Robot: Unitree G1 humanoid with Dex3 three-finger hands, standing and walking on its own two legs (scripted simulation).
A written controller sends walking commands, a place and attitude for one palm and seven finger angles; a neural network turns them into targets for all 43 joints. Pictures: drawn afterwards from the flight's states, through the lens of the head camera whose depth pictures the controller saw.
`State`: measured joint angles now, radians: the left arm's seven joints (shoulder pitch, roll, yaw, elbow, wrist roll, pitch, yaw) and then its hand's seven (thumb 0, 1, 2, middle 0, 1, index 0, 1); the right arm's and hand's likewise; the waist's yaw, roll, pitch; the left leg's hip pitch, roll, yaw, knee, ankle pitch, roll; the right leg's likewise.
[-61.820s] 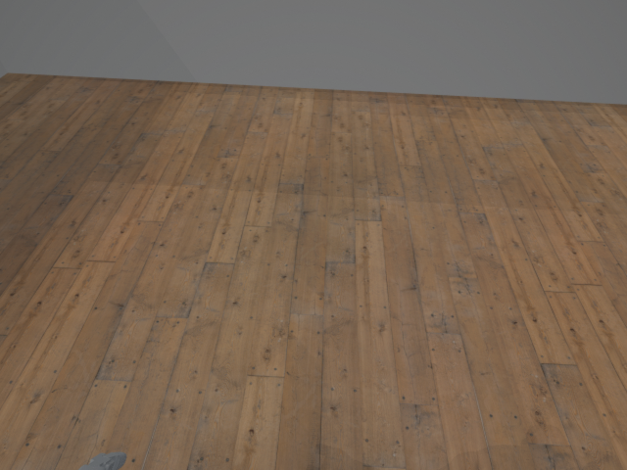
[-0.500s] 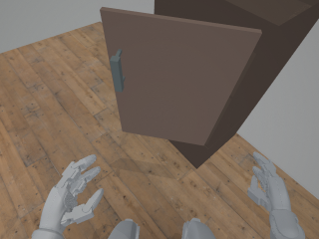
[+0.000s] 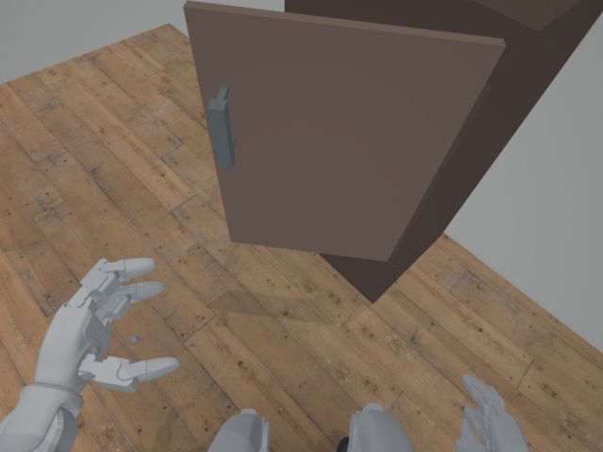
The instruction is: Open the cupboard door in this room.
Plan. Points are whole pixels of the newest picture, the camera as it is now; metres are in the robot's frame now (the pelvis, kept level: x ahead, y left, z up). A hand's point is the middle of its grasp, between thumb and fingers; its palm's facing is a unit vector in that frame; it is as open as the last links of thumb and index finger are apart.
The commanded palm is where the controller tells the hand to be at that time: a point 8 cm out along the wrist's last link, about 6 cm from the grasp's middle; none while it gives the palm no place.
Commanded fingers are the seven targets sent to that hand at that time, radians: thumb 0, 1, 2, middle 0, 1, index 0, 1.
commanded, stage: raise the hand with hooked fingers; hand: left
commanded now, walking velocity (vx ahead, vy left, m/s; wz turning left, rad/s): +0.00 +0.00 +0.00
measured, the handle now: (225, 127) +0.58 +0.16 +0.05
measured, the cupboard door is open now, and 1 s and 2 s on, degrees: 40 40 40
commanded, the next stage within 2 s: move the hooked fingers beside the handle in 1.12 s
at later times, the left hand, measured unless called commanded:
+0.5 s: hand (104, 292) +0.28 +0.25 +0.06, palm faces -0.04 -1.00 -0.07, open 13.9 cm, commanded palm +0.26 +0.30 +0.06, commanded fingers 0.00 -0.50 0.30 -0.30 -1.20 -0.30 -1.20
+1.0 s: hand (110, 281) +0.29 +0.24 +0.06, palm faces -0.05 -1.00 -0.05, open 14.0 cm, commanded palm +0.27 +0.29 +0.07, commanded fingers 0.00 -0.50 0.30 -0.30 -1.20 -0.30 -1.20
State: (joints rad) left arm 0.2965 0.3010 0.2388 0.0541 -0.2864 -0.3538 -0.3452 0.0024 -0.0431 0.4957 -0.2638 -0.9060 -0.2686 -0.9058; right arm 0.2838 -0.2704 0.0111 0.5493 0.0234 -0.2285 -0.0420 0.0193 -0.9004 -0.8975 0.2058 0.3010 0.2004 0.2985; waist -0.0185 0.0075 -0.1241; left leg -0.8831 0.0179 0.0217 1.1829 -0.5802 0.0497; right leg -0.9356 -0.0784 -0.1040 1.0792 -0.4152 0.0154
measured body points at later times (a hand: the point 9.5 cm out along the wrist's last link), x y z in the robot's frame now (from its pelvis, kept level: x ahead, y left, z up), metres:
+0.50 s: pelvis +0.01 -0.01 +0.01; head +0.10 +0.01 +0.45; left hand +0.28 +0.30 +0.07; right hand +0.19 -0.25 -0.06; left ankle +0.00 +0.08 -0.65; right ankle +0.06 -0.14 -0.65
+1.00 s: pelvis +0.01 -0.02 +0.02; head +0.09 -0.01 +0.46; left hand +0.29 +0.30 +0.07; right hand +0.15 -0.29 -0.06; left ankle +0.00 +0.08 -0.65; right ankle +0.06 -0.15 -0.65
